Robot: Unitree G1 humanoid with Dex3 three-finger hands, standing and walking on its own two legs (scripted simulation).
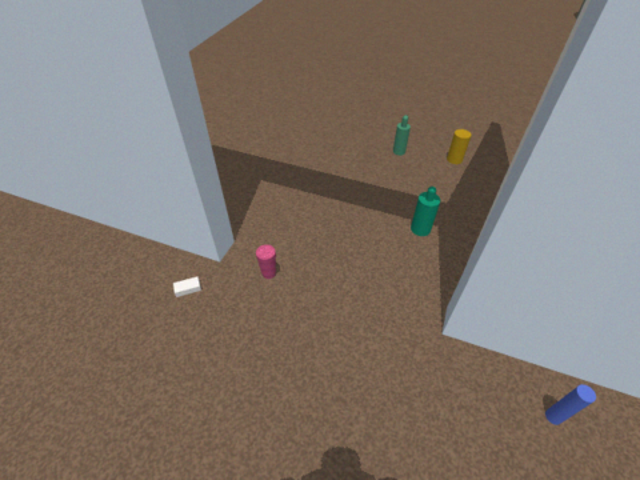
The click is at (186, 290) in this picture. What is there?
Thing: small brick
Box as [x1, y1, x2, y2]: [173, 276, 200, 296]
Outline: 197,276 173,283 174,292 176,296 200,290
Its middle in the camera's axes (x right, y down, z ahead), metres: -0.52 +0.17 +1.50
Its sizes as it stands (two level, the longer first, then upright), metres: 0.094 0.050 0.028
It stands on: the floor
